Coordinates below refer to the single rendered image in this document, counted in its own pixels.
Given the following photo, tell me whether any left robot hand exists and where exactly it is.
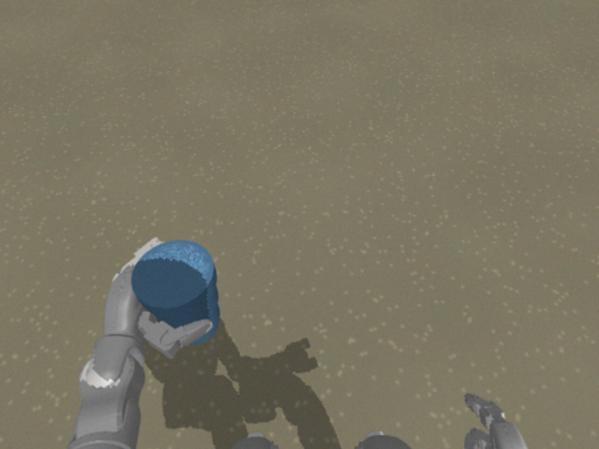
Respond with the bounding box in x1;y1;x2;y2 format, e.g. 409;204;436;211
103;238;213;359

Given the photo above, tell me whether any left robot arm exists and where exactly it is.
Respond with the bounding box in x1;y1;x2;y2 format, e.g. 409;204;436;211
66;334;147;449

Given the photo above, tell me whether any right robot hand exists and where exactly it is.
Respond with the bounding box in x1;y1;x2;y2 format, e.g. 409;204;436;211
464;394;528;449

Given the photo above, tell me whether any cup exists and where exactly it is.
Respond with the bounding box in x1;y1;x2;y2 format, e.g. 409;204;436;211
131;239;220;344

